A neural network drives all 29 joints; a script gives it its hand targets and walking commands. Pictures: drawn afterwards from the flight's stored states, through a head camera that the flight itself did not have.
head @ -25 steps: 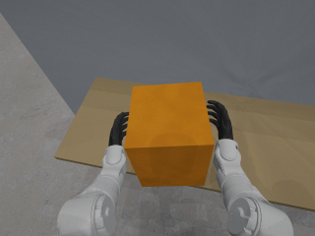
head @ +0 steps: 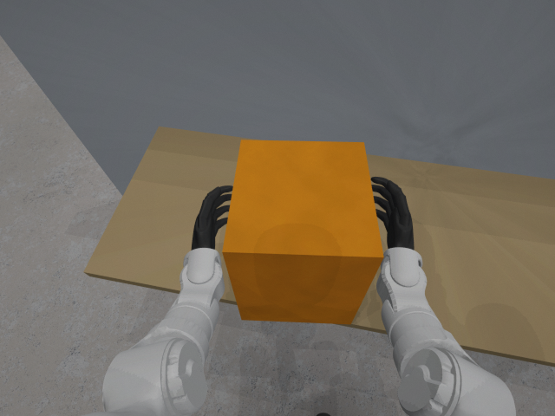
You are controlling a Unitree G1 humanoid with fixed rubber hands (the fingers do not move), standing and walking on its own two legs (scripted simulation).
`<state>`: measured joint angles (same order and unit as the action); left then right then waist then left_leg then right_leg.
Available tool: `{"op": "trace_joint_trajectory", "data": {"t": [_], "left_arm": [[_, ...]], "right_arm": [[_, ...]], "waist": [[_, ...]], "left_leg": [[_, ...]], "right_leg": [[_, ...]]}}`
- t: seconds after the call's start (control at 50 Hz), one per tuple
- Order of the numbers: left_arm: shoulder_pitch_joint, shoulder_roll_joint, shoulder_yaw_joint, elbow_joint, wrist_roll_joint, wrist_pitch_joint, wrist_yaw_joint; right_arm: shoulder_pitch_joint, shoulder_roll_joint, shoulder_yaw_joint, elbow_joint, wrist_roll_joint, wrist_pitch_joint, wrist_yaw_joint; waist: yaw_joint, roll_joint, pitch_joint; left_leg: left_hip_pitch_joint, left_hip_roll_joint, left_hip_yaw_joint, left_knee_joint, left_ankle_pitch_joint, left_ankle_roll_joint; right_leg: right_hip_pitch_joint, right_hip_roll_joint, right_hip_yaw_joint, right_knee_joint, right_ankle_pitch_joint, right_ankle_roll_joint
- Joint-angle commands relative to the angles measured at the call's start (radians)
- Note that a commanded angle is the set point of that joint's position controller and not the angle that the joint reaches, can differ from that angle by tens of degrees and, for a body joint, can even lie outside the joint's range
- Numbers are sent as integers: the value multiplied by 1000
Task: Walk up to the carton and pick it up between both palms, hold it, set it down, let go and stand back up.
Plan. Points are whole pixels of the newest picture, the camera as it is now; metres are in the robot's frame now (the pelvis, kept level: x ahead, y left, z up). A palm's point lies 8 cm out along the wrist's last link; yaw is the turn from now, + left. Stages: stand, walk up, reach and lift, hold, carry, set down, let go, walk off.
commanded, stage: set down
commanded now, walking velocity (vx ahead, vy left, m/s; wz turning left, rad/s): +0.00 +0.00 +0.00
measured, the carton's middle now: (298, 237) +0.41 -0.03 -0.07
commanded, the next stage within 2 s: none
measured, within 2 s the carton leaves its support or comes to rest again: rests again in 1.10 s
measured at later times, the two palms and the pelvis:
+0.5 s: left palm (207, 239) +0.40 +0.11 -0.02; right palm (396, 236) +0.37 -0.17 +0.00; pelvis +0.00 +0.00 +0.00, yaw +0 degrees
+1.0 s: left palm (207, 239) +0.40 +0.11 -0.03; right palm (396, 237) +0.37 -0.17 -0.01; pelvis -0.01 +0.00 +0.00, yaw +0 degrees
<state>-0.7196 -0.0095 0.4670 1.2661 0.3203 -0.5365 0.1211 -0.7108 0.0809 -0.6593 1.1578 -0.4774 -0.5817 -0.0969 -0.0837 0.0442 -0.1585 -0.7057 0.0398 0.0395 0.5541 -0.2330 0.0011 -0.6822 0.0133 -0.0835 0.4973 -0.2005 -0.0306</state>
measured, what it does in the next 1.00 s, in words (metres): stands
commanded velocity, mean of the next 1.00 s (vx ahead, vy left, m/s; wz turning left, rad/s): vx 0.00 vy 0.00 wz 0.00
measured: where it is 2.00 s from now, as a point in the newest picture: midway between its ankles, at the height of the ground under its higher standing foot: outside the picture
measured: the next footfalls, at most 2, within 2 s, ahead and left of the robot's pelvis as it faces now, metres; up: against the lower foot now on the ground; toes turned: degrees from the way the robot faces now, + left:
none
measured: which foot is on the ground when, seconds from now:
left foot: down 0.00-1.00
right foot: down 0.00-1.00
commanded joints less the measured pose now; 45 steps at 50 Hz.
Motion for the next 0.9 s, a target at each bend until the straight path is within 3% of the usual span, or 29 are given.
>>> {"op": "trace_joint_trajectory", "data": {"t": [0.0, 0.02, 0.06, 0.08, 0.1, 0.12, 0.16, 0.2, 0.22, 0.24, 0.26, 0.3, 0.32, 0.34, 0.42, 0.48, 0.52, 0.56, 0.58, 0.6, 0.62, 0.66, 0.7, 0.74, 0.76, 0.78, 0.8, 0.88], "left_arm": [[-537, -511, -240, -2, 117, -27, -101], [-520, -516, -214, 33, 123, -22, -110], [-508, -500, -195, 34, 123, -23, -113], [-520, -480, -189, 36, 120, -20, -116], [-543, -493, -189, 35, 144, -27, -118], [-497, -494, -176, 46, 150, -21, -121], [-511, -510, -165, 43, 151, -25, -124], [-530, -516, -161, 40, 155, -22, -123], [-492, -509, -145, 32, 175, -16, -122], [-497, -493, -149, 17, 168, -11, -116], [-513, -497, -177, -1, 160, -13, -111], [-494, -494, -173, 11, 152, 1, -106], [-473, -515, -168, 3, 172, 6, -108], [-445, -493, -164, 18, 167, 10, -109], [-474, -518, -173, -11, 166, 4, -111], [-469, -500, -159, 1, 183, 4, -113], [-438, -511, -166, 6, 169, 1, -108], [-473, -489, -175, -8, 166, 8, -99], [-406, -491, -153, 36, 181, 14, -99], [-445, -504, -169, -2, 165, 14, -103], [-429, -506, -154, 8, 186, 15, -112], [-444, -520, -175, -9, 172, 3, -109], [-456, -490, -142, 19, 186, 9, -108], [-440, -458, -147, 13, 181, 12, -109], [-443, -454, -141, 40, 175, 17, -111], [-453, -453, -127, 30, 178, 8, -111], [-451, -436, -125, 11, 174, 11, -106], [-439, -420, -115, 67, 171, 14, -109]], "right_arm": [[-389, 556, 273, 148, -144, 6, 138], [-419, 547, 264, 119, -152, 13, 138], [-393, 531, 247, 117, -152, 12, 142], [-402, 540, 250, 119, -163, 16, 140], [-409, 537, 239, 133, -158, 15, 146], [-408, 527, 240, 135, -162, 14, 146], [-403, 545, 226, 135, -169, 10, 149], [-400, 537, 234, 124, -183, 10, 160], [-372, 541, 218, 128, -193, 18, 157], [-368, 541, 207, 110, -176, 17, 155], [-373, 552, 195, 116, -169, 11, 156], [-349, 534, 195, 122, -166, 19, 160], [-329, 529, 180, 127, -181, 20, 161], [-359, 521, 208, 127, -168, 22, 160], [-338, 546, 197, 104, -179, 8, 160], [-330, 540, 191, 89, -182, 12, 161], [-320, 528, 181, 104, -181, 6, 162], [-321, 496, 185, 97, -174, 6, 162], [-320, 497, 178, 118, -166, 11, 164], [-326, 512, 199, 120, -159, 7, 164], [-316, 526, 191, 117, -163, 12, 163], [-322, 517, 179, 117, -168, 2, 169], [-329, 492, 175, 98, -177, 5, 164], [-319, 476, 161, 94, -182, 11, 167], [-334, 471, 155, 101, -180, 16, 162], [-308, 479, 159, 113, -181, 14, 163], [-325, 488, 172, 95, -160, 14, 161], [-316, 472, 169, 136, -152, 27, 160]], "waist": [[-5, 4, -534], [-16, -31, -529], [12, -19, -513], [4, -50, -495], [-18, -11, -496], [-1, -22, -489], [-5, -16, -498], [10, -8, -496], [-5, -18, -479], [12, 2, -460], [-8, 14, -496], [2, 12, -484], [-12, 16, -486], [4, 4, -483], [-14, 0, -495], [6, 8, -469], [-19, 0, -489], [-14, 27, -481], [3, 20, -471], [-6, 32, -478], [0, 14, -453], [-25, 28, -469], [-2, 4, -469], [0, 14, -478], [-29, -2, -459], [-8, -6, -439], [9, 29, -479], [-4, -1, -433]], "left_leg": [[193, -17, 13, -33, 199, -34], [191, -23, 24, -47, 162, -29], [155, -26, 34, -60, 87, -12], [128, -33, 45, -67, 72, 1], [132, -33, 27, -79, 83, -10], [147, -31, 26, -65, 109, -15], [144, -36, 39, -68, 106, -15], [151, -27, 27, -68, 95, -19], [152, -24, 28, -80, 62, -14], [173, -21, 32, -67, 97, -11], [190, -26, 22, -64, 116, -20], [225, -12, 33, -56, 149, -24], [244, -22, 26, -52, 193, -30], [217, -15, 19, -53, 183, -25], [232, -27, 16, -54, 219, -24], [227, -28, 26, -55, 191, -29], [256, -20, 18, -58, 172, -31], [260, -8, 7, -45, 211, -34], [273, -16, 30, -32, 264, -32], [242, -21, 11, -29, 258, -46], [230, -27, 27, -34, 231, -36], [233, -18, 16, -43, 200, -40], [217, -16, 17, -50, 177, -31], [215, -23, 27, -43, 156, -29], [209, -27, 24, -48, 151, -32], [184, -32, 23, -54, 145, -26], [211, -26, 31, -38, 178, -24], [164, -30, 29, -51, 142, -16]], "right_leg": [[373, -2, 3, 21, 383, 10], [397, -12, 6, 7, 360, 22], [413, -24, 11, 3, 338, 30], [433, -21, 16, -4, 345, 31], [438, -24, 22, -3, 349, 32], [407, -17, 20, 7, 342, 29], [433, -26, 12, -7, 372, 28], [399, -20, 3, 8, 306, 21], [387, -22, 8, -10, 303, 24], [397, -24, 7, 5, 306, 24], [365, -18, 3, -1, 306, 10], [343, -16, -8, -10, 312, 10], [354, -13, -9, -13, 344, 15], [370, -8, 0, 0, 346, 16], [367, -5, -4, -12, 370, 15], [364, -9, -16, -9, 333, 16], [322, -7, -12, -21, 312, 12], [297, -7, -22, -11, 317, 4], [310, 1, -12, -15, 364, 14], [328, -3, -6, -4, 357, 4], [326, -2, -8, -6, 364, 7], [343, -16, -10, -11, 346, 10], [353, -10, -11, -3, 312, 13], [341, -8, -9, -6, 303, 9], [336, -11, -12, -20, 296, 16], [338, -9, -12, -9, 318, 14], [357, -7, 1, 1, 329, 22], [354, -16, 3, 1, 308, 23]]}}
